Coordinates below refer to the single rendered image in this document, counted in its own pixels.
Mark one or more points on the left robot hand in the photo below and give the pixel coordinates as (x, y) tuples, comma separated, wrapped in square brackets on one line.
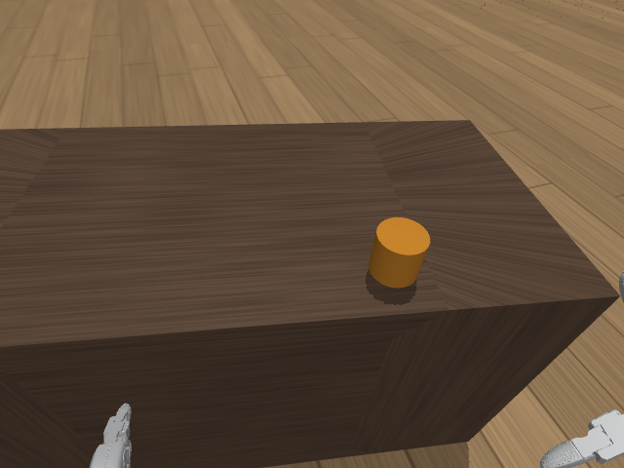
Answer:
[(116, 450)]

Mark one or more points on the right robot hand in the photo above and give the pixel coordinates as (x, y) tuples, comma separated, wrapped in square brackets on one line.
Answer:
[(604, 441)]

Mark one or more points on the can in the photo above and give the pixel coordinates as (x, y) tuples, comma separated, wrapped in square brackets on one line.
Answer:
[(399, 247)]

